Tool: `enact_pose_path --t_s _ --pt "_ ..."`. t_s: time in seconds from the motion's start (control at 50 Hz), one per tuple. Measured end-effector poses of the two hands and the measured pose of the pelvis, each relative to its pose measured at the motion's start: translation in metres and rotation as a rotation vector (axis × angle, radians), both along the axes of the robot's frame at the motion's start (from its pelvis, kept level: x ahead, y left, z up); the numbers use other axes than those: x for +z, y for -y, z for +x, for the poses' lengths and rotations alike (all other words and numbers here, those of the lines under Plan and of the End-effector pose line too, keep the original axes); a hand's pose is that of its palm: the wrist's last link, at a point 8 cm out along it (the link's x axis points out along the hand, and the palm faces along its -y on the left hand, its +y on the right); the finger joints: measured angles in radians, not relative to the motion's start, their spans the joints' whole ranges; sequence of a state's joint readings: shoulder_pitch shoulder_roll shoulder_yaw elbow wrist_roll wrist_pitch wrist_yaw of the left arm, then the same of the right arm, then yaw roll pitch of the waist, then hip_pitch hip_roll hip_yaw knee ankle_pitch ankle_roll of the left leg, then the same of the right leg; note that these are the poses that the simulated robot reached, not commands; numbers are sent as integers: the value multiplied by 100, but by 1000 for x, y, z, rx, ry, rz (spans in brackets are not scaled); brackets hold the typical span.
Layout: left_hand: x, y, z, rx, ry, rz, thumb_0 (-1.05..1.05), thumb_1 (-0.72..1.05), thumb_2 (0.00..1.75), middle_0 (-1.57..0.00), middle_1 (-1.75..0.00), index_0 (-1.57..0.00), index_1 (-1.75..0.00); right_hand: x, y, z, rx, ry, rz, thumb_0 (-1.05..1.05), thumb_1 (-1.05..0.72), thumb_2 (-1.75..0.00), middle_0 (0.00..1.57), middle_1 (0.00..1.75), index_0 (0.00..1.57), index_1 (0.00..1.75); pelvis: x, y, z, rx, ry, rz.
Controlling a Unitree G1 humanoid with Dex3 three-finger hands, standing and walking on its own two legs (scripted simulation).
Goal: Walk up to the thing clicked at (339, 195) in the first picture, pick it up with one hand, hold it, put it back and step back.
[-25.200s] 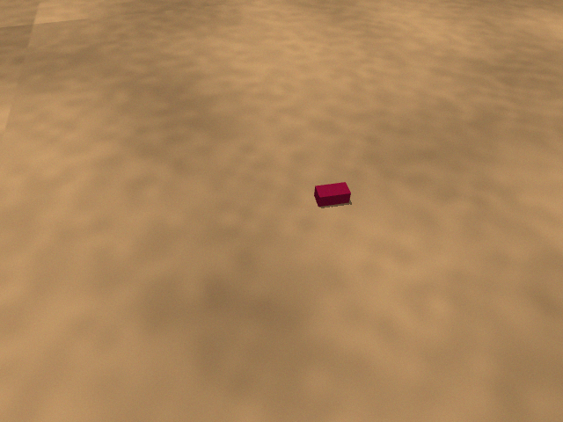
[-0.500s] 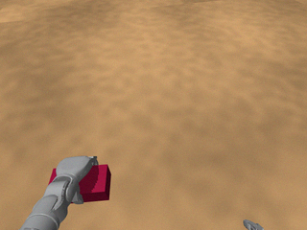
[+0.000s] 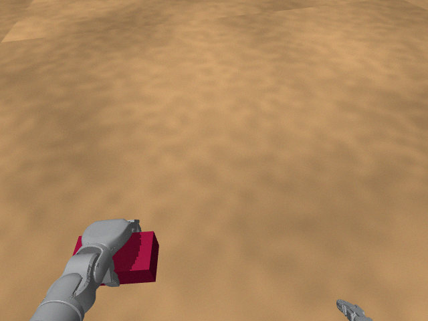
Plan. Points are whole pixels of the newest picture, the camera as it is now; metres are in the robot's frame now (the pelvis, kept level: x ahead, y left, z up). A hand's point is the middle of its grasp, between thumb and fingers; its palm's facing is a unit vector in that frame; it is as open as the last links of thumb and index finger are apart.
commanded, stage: hold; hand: left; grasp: from above
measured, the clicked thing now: (117, 258) +0.29 +0.23 -0.08
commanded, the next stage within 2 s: crouch in 0.86 s
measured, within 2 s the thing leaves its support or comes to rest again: neither
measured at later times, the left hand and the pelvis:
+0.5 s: hand (117, 254) +0.28 +0.21 -0.04, palm faces -0.47 -0.07 -0.88, open 11.3 cm; pelvis +0.00 -0.01 +0.00, yaw +0 degrees
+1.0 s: hand (116, 250) +0.29 +0.22 -0.04, palm faces -0.48 -0.06 -0.88, open 11.3 cm; pelvis +0.01 +0.00 +0.01, yaw +0 degrees
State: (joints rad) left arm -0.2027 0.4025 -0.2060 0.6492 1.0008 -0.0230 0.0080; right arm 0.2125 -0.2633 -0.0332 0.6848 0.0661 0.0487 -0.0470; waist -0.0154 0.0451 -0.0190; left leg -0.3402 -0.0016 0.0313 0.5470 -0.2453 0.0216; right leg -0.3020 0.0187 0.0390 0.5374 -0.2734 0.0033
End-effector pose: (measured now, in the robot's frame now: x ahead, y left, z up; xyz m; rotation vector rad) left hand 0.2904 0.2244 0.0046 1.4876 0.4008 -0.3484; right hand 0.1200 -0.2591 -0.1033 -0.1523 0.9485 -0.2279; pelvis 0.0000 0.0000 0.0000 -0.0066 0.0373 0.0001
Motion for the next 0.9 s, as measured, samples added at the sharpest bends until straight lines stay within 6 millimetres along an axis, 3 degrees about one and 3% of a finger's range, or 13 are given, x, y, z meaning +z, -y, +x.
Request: enact_pose_path --t_s 0.32,0.54,0.9 --pt "12 6 -2 -4 1 -8 -1 -22 70 -55 -77 -58 -70 4 0 9 10 25 8 1 -90 -90 20 30 20 30 4 4 -1 1 19 3" --pt "9 8 1 -4 -13 -11 -1 -22 70 -55 -77 -58 -70 6 -2 17 13 24 12 1 -90 -90 20 30 20 30 5 5 2 2 17 5" --pt "11 2 10 2 -11 -4 -1 -22 70 -55 -77 -58 -70 5 2 13 -9 -6 5 1 -90 -90 20 30 20 30 6 4 9 2 13 4"
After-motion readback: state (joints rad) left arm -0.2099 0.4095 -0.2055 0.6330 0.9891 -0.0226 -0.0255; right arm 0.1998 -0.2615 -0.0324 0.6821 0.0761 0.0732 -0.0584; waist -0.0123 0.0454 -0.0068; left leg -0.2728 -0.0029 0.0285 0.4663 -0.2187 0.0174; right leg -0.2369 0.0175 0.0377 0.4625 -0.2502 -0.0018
